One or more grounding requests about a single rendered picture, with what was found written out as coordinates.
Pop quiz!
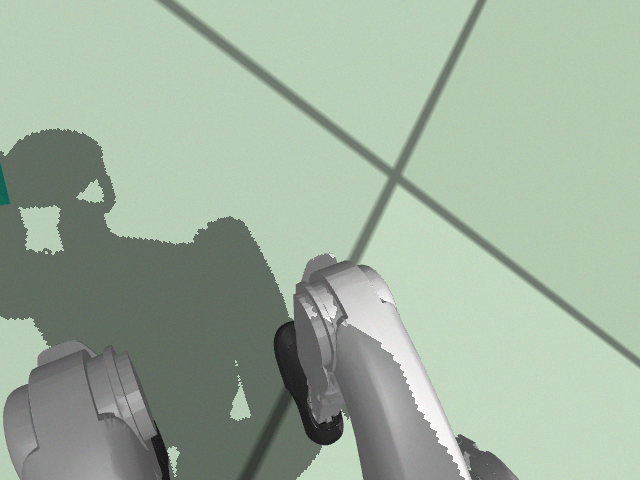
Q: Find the small box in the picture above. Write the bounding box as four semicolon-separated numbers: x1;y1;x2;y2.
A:
0;164;10;205

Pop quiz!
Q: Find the right robot hand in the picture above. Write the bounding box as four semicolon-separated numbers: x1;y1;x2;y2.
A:
455;434;519;480

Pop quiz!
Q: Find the right robot foot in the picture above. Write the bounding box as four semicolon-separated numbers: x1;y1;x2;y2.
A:
274;321;343;445

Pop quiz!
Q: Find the left robot foot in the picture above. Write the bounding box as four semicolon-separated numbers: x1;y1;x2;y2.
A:
151;419;170;480

